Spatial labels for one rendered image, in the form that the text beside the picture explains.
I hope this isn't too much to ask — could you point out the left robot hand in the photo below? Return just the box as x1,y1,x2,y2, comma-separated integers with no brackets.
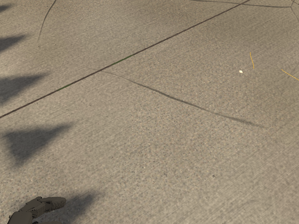
7,196,66,224

